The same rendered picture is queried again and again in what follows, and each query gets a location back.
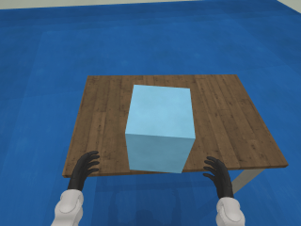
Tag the left robot hand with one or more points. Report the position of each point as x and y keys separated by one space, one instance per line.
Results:
x=81 y=170

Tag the table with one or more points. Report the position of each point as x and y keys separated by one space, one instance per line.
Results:
x=227 y=126

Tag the robot right forearm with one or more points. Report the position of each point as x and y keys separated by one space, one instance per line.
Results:
x=229 y=213

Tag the carton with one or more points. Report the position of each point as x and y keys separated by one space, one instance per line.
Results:
x=160 y=130

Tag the right robot hand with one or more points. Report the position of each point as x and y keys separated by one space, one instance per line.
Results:
x=220 y=177

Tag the robot left forearm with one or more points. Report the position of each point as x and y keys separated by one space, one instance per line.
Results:
x=69 y=210

